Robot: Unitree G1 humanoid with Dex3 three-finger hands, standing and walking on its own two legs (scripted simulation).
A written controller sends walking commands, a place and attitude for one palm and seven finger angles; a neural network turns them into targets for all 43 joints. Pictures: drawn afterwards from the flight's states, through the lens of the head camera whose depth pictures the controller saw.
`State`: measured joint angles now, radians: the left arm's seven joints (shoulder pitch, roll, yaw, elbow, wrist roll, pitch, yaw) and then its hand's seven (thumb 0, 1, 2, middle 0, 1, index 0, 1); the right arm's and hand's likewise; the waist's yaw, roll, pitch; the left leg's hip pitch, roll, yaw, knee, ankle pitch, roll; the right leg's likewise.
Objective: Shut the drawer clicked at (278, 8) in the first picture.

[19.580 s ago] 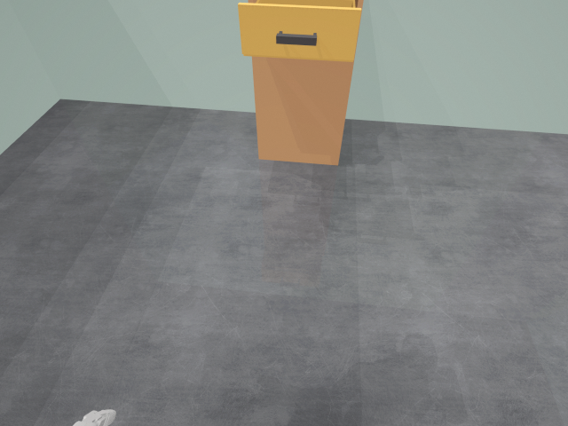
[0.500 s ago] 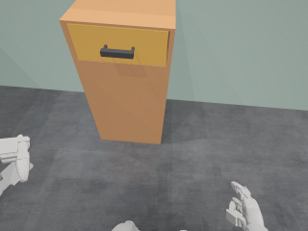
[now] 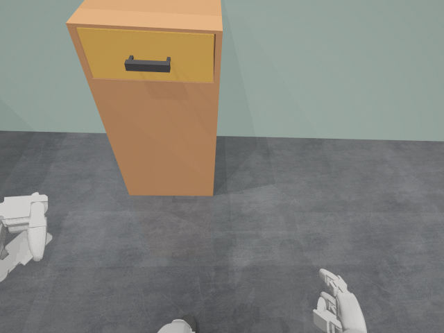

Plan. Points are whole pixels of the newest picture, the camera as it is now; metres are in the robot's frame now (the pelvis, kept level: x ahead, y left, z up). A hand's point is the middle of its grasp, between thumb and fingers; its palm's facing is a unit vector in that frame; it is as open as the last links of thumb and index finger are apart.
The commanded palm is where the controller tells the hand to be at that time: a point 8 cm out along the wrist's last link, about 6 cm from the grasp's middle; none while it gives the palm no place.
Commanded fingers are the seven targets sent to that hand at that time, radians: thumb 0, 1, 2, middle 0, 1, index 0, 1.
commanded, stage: stop stepping back and stand still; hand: left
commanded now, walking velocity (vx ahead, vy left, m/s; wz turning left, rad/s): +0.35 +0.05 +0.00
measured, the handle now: (149, 62) +0.84 +0.26 +0.03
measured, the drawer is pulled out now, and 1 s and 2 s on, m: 0.00 0.00 0.00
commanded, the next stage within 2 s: let the arm hang, fingers relaxed in 0.84 s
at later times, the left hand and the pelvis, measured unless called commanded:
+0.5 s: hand out of the picture +0.15 +0.30 +0.18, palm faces +0.43 -0.80 -0.41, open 3.2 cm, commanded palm +0.10 +0.33 +0.19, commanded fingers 0.00 0.90 0.90 -1.40 -1.60 -1.40 -1.60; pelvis -0.02 +0.05 +0.00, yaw +2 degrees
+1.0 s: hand out of the picture +0.16 +0.32 +0.10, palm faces +0.30 -0.82 -0.48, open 3.2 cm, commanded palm none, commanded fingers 0.00 0.90 0.90 -1.24 -1.43 -1.24 -1.43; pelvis -0.04 +0.06 +0.01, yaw +3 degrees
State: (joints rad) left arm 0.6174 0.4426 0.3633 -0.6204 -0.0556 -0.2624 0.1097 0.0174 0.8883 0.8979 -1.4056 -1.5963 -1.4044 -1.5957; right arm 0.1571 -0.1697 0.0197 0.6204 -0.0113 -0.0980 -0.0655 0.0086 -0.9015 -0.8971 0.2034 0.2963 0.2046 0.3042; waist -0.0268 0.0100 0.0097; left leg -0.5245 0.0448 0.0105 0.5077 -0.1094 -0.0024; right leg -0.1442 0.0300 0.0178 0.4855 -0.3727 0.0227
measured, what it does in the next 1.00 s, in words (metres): steps on the spot: right foot, then left foot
